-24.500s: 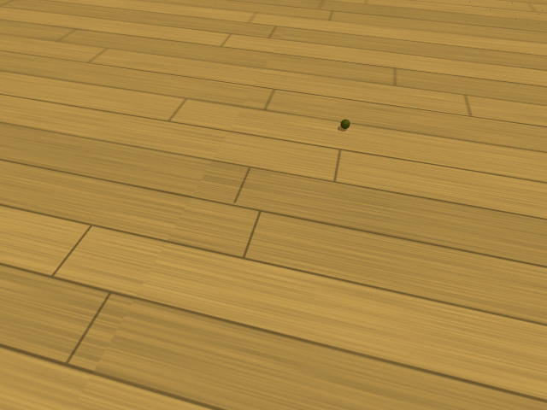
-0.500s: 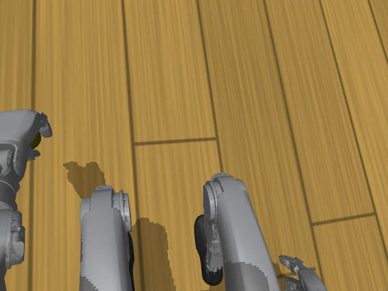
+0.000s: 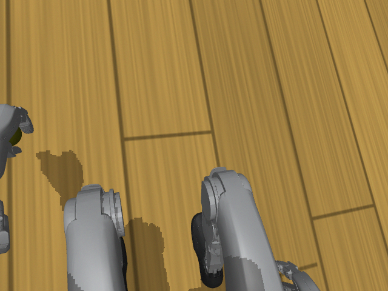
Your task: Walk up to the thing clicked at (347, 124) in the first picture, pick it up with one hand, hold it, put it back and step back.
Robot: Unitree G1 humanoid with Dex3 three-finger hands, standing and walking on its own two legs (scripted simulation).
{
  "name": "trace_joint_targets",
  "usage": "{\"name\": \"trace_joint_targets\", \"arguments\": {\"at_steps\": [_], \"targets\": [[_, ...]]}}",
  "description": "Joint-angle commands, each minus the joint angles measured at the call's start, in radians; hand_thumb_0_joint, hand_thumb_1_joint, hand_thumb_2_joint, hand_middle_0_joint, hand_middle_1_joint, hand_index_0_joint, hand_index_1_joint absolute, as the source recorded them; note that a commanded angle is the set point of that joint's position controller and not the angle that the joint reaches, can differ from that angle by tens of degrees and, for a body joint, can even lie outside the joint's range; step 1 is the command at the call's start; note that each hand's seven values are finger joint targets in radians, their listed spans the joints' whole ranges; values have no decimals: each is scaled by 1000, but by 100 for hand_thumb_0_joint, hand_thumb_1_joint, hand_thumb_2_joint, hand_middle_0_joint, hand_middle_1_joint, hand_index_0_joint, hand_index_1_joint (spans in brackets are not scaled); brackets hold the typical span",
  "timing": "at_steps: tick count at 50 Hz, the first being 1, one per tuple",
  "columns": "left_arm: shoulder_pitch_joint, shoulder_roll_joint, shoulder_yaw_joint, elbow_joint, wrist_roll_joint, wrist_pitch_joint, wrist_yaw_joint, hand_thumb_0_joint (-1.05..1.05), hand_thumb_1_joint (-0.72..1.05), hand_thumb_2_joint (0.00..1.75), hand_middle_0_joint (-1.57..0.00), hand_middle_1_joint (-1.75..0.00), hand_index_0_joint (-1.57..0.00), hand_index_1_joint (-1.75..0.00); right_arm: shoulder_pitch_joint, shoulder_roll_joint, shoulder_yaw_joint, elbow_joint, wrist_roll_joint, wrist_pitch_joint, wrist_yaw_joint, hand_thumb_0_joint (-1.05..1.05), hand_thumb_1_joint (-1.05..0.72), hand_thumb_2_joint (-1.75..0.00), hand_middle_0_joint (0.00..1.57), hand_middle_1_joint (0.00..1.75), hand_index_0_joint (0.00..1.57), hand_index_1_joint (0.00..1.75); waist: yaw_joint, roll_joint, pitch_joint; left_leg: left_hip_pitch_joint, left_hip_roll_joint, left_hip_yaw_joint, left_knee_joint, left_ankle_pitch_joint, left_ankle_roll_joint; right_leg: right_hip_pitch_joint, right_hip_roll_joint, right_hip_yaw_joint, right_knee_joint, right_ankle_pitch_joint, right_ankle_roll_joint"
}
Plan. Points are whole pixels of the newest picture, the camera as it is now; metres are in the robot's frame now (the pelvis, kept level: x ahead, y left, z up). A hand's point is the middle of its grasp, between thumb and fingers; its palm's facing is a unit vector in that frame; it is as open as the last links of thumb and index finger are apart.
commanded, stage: lower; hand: left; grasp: from above
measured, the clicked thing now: (4, 133) +0.45 +0.34 -0.19
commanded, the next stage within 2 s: rest in 0.30 s
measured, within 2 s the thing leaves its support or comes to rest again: rests again in 1.46 s
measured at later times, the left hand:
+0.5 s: hand (18, 146) +0.43 +0.33 -0.23, palm faces -0.46 -0.10 -0.88, open 6.5 cm
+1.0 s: hand (29, 148) +0.43 +0.32 -0.26, palm faces -0.46 -0.11 -0.88, open 6.5 cm
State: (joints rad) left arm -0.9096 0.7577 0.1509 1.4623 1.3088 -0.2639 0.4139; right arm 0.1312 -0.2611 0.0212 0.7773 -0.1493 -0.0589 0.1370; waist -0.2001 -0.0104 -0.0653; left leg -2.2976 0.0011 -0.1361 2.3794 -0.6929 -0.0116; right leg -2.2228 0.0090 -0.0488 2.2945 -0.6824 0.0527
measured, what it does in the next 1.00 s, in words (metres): stands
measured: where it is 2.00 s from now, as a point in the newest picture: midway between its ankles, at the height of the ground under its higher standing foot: (164, 273)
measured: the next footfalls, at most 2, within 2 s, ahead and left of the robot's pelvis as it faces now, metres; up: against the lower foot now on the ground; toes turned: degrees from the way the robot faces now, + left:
none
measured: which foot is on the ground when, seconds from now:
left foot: down 0.00-1.00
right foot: down 0.00-1.00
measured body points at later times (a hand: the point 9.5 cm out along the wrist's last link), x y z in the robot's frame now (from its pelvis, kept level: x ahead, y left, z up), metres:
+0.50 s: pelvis +0.01 +0.00 -0.03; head +0.25 +0.08 +0.33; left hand +0.45 +0.33 -0.18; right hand +0.07 -0.28 -0.13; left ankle +0.07 +0.13 -0.31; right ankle +0.10 -0.13 -0.31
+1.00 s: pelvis +0.01 +0.00 -0.05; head +0.26 +0.09 +0.31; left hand +0.45 +0.32 -0.21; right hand +0.06 -0.28 -0.13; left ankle +0.07 +0.13 -0.31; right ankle +0.10 -0.13 -0.31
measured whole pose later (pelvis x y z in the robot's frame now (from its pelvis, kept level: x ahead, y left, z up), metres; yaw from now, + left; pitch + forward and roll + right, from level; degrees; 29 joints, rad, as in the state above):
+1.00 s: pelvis +0.01 +0.00 -0.05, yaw -4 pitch +30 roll -11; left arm -0.91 0.91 0.22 1.64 1.36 -0.30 0.58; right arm 0.07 -0.30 0.14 0.77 -0.26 -0.11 0.20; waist -0.28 -0.08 0.06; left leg -2.37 0.00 -0.22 2.57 -0.73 -0.03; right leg -2.29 0.04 -0.11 2.43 -0.69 0.06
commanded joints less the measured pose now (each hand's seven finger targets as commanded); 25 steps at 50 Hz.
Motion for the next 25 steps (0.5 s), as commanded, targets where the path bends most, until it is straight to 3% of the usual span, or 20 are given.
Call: {"name": "trace_joint_targets", "arguments": {"at_steps": [1,6,10,11,13,16,19,22,24,25], "targets": [[-276,271,17,-125,-18,-1,40,0,59,51,-94,-64,-98,-59,195,-247,-73,-19,3,0,-8,0,-92,-90,20,30,20,30,1,275,-659,536,-11,93,-251,173,34,287,24,-97,-214,194,-84],[-261,276,14,-72,-18,-11,39,0,61,54,-95,-65,-100,-60,192,-252,-59,-14,-4,-1,-1,0,-92,-90,20,30,20,30,-15,237,-612,496,-13,88,-213,184,39,274,27,-102,-195,204,-81],[-302,331,62,-123,-10,-40,65,0,66,55,-98,-67,-103,-62,191,-267,-52,-14,-17,1,2,0,-91,-90,20,30,20,30,-11,288,-660,525,-13,85,-196,221,33,292,29,-113,-166,232,-77],[-283,330,60,-105,-3,-41,71,0,66,54,-97,-68,-103,-63,184,-264,-51,-13,-18,1,2,0,-92,-90,20,30,20,30,-7,293,-658,530,-14,85,-193,224,32,287,30,-113,-161,235,-77],[-292,329,52,-93,10,-52,83,0,66,55,-97,-69,-102,-64,181,-265,-45,-9,-28,3,7,0,-92,-90,20,30,20,30,-27,288,-637,494,-12,89,-172,213,35,294,36,-112,-160,238,-73],[-290,362,86,-95,7,-58,110,0,67,56,-97,-70,-102,-64,170,-276,-45,-7,-36,5,5,0,-91,-90,20,30,20,30,-16,308,-654,510,-11,84,-164,223,32,275,33,-117,-140,238,-73],[-278,361,76,-59,31,-57,124,0,65,57,-95,-71,-101,-66,160,-275,-42,-5,-46,6,8,0,-91,-90,20,30,20,30,-23,321,-639,499,-9,80,-161,189,31,253,39,-126,-136,212,-78],[-267,351,68,-37,28,-43,135,0,65,60,-97,-65,-101,-61,152,-276,-35,-2,-52,3,12,0,-90,-90,20,30,20,30,-30,308,-620,485,-7,77,-148,186,34,241,42,-130,-125,212,-74],[-281,344,52,-12,29,-41,139,0,65,58,-95,-67,-100,-62,151,-281,-29,-4,-54,-4,14,0,-90,-89,20,30,20,30,-49,312,-587,466,-7,73,-139,173,35,229,44,-134,-123,205,-74],[-276,349,65,-5,25,-38,144,0,65,57,-95,-67,-100,-61,152,-291,-28,-2,-58,-6,15,0,-90,-89,20,30,20,30,-49,300,-575,464,-8,70,-140,178,34,221,41,-141,-118,203,-73]]}}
